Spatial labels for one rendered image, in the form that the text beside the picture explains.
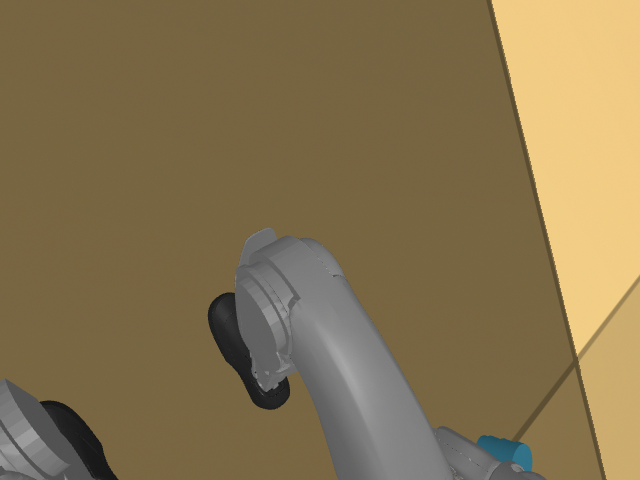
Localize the right robot foot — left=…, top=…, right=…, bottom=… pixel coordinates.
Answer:
left=208, top=292, right=290, bottom=410

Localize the right robot hand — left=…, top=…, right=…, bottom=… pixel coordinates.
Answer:
left=432, top=426, right=502, bottom=480

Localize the left robot foot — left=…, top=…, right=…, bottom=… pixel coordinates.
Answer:
left=40, top=401, right=119, bottom=480

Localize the right robot arm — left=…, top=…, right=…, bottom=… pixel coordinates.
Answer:
left=489, top=460, right=547, bottom=480

